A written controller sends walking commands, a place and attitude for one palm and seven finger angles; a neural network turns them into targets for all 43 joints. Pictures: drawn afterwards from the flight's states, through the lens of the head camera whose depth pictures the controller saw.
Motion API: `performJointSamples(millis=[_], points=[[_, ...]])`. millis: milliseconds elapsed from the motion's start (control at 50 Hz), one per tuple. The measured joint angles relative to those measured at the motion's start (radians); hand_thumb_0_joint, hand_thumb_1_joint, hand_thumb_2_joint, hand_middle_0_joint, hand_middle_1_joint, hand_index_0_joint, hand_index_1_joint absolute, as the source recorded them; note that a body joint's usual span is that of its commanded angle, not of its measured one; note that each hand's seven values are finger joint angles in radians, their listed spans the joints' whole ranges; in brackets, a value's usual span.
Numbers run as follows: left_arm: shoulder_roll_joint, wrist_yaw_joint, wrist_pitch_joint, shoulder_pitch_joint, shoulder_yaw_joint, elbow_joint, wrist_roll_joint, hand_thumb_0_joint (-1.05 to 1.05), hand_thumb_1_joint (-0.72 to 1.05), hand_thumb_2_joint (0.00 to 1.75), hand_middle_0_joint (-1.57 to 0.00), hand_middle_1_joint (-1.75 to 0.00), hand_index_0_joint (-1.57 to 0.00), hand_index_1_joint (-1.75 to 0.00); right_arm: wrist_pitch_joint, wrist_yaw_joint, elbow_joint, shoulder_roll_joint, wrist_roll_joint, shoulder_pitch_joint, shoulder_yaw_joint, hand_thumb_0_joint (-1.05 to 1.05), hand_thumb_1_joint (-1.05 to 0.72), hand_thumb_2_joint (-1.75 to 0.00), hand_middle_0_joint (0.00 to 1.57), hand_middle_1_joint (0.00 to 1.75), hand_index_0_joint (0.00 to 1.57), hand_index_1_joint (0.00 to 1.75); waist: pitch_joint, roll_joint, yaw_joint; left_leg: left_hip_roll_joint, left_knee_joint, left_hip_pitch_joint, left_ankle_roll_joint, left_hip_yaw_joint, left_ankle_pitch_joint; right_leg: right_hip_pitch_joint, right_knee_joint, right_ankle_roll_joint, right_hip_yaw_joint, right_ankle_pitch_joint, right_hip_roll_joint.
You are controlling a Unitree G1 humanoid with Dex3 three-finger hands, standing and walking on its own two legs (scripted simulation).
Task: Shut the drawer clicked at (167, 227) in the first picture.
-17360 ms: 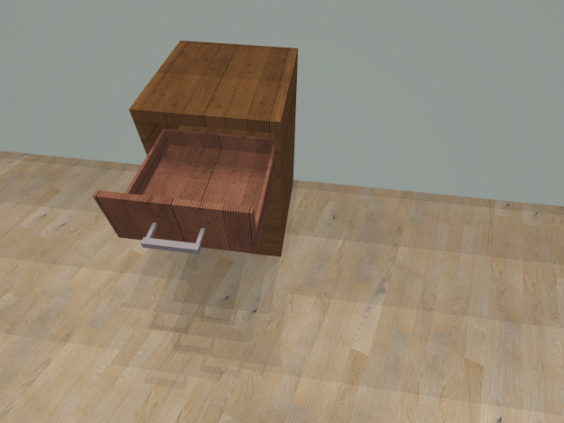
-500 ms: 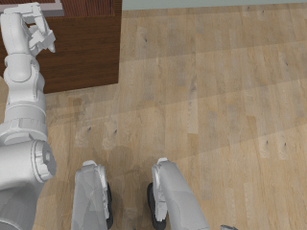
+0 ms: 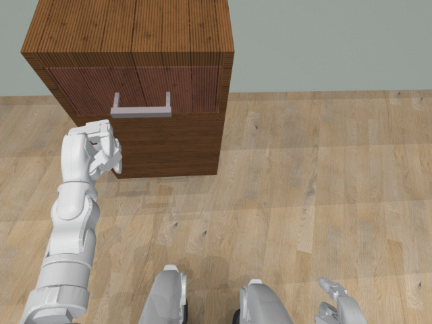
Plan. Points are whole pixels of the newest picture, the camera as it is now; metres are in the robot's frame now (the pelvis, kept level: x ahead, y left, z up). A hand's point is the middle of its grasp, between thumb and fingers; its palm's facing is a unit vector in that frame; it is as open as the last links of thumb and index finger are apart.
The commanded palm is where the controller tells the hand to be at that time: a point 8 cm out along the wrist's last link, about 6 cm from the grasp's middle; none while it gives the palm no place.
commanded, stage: draw the hand back to the body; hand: left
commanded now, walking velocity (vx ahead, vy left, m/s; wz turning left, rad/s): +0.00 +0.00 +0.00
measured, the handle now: (142, 104) +0.60 +0.20 -0.09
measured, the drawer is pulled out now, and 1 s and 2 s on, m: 0.00 0.00 0.00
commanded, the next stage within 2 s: step back with the hand held close in 1.00 s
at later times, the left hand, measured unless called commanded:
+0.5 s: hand (14, 189) +0.28 +0.23 +0.18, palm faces +0.26 -0.91 -0.32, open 3.3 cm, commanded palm +0.23 +0.27 +0.20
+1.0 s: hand out of the picture +0.20 +0.24 +0.28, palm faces +0.46 -0.81 -0.38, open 3.2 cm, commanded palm +0.14 +0.27 +0.30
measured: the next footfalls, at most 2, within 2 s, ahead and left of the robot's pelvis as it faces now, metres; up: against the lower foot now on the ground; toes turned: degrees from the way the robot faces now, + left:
none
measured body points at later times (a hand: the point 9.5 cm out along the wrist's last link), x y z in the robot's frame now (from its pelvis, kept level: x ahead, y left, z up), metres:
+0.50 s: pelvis +0.02 +0.01 +0.10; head +0.03 -0.01 +0.55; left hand +0.26 +0.27 +0.20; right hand +0.20 -0.20 +0.01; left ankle +0.04 +0.11 -0.62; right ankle -0.02 -0.12 -0.62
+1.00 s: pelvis +0.03 -0.01 +0.12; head +0.01 -0.05 +0.56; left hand +0.17 +0.28 +0.30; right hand +0.24 -0.22 +0.04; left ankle +0.04 +0.11 -0.62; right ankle -0.02 -0.12 -0.62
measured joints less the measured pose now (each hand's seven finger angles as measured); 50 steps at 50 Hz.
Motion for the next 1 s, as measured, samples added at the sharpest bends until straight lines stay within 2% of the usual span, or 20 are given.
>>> performJointSamples(millis=[80,140,200,280,360,420,500,620,840,900,1000], points=[[-0.007,-0.025,-0.043,0.05,-0.04,0.014,0.006,0.02,0.9,0.9,-1.41,-1.6,-1.4,-1.6,-0.02,-0.009,-0.012,-0.013,-0.002,-0.019,-0.011,0.0,-0.91,-0.9,0.2,0.3,0.21,0.3,-0.012,-0.011,0.0,-0.004,-0.054,0.117,-0.003,-0.01,0.006,0.125,-0.069,-0.002,-0.011,0.011,0.0],[-0.008,-0.054,-0.037,0.106,-0.064,0.002,0.006,0.01,0.9,0.9,-1.4,-1.6,-1.4,-1.6,-0.014,-0.013,-0.04,-0.022,0.003,-0.024,-0.015,0.0,-0.91,-0.9,0.2,0.29,0.21,0.3,-0.001,-0.011,-0.003,-0.003,-0.1,0.206,-0.001,-0.008,0.014,0.215,-0.121,-0.001,-0.009,0.026,0.001],[0.01,-0.004,0.062,0.204,-0.103,-0.058,0.069,0.01,0.9,0.9,-1.4,-1.6,-1.4,-1.6,0.041,-0.032,-0.083,-0.014,0.011,-0.017,-0.015,0.0,-0.91,-0.9,0.2,0.29,0.2,0.29,0.023,-0.019,0.0,-0.007,-0.189,0.331,0.001,0.016,0.038,0.328,-0.202,0.005,0.013,0.054,-0.004],[0.03,0.074,0.179,0.368,-0.136,-0.183,0.106,0.01,0.9,0.9,-1.4,-1.59,-1.39,-1.6,0.075,-0.067,-0.128,-0.005,0.018,0.014,0.005,0.01,-0.91,-0.9,0.2,0.29,0.2,0.29,0.048,-0.006,0.01,-0.014,-0.329,0.498,0.008,0.04,0.085,0.483,-0.337,0.01,0.034,0.108,-0.011],[0.055,0.133,0.235,0.433,-0.138,-0.257,0.112,0.02,0.9,0.9,-1.4,-1.59,-1.39,-1.6,0.066,-0.098,-0.119,-0.001,0.022,0.028,0.031,0.01,-0.91,-0.9,0.2,0.29,0.2,0.29,0.08,0.01,0.033,-0.025,-0.435,0.627,0.013,0.046,0.126,0.611,-0.443,0.015,0.038,0.15,-0.021],[0.063,0.157,0.254,0.447,-0.124,-0.307,0.112,0.02,0.9,0.9,-1.4,-1.59,-1.39,-1.6,0.043,-0.106,-0.093,0.003,0.022,0.027,0.045,0.01,-0.91,-0.9,0.2,0.3,0.2,0.3,0.1,0.018,0.05,-0.034,-0.5,0.707,0.015,0.046,0.153,0.691,-0.509,0.017,0.036,0.177,-0.027],[0.055,0.16,0.259,0.509,-0.109,-0.405,0.106,0.02,0.9,0.9,-1.4,-1.59,-1.39,-1.6,0.007,-0.099,-0.067,0.008,0.019,0.022,0.056,0.01,-0.91,-0.9,0.2,0.3,0.21,0.3,0.113,0.027,0.059,-0.041,-0.577,0.804,0.016,0.05,0.18,0.786,-0.585,0.019,0.039,0.205,-0.033],[0.053,0.136,0.252,0.665,-0.081,-0.572,0.093,0.01,0.9,0.9,-1.4,-1.59,-1.39,-1.6,-0.044,-0.087,-0.048,0.014,0.011,0.009,0.056,0.01,-0.91,-0.9,0.21,0.3,0.21,0.3,0.128,0.027,0.066,-0.045,-0.667,0.921,0.013,0.058,0.207,0.898,-0.67,0.018,0.045,0.234,-0.036],[0.106,0.141,0.212,0.835,0.087,-0.856,0.082,0.01,0.89,0.9,-1.41,-1.59,-1.4,-1.6,-0.139,-0.08,-0.013,-0.004,-0.001,-0.001,0.026,0.01,-0.91,-0.9,0.2,0.3,0.21,0.3,0.147,0.041,0.117,-0.04,-0.741,1.019,-0.001,0.046,0.234,1.001,-0.751,0.006,0.033,0.261,-0.027],[0.096,0.137,0.185,0.847,0.11,-0.874,0.081,0.01,0.9,0.9,-1.41,-1.59,-1.4,-1.6,-0.146,-0.08,-0.001,-0.003,-0.002,-0.01,0.019,0.01,-0.91,-0.9,0.2,0.3,0.21,0.3,0.152,0.05,0.124,-0.037,-0.747,1.031,-0.004,0.042,0.237,1.015,-0.758,0.003,0.029,0.263,-0.024],[0.047,0.129,0.191,0.815,0.083,-0.792,0.083,0.01,0.9,0.9,-1.41,-1.6,-1.4,-1.6,-0.134,-0.086,0.01,0.002,-0.004,-0.022,0.015,0.01,-0.91,-0.9,0.2,0.3,0.21,0.3,0.177,0.049,0.122,-0.034,-0.757,1.038,-0.01,0.033,0.248,1.019,-0.758,-0.003,0.021,0.266,-0.02]])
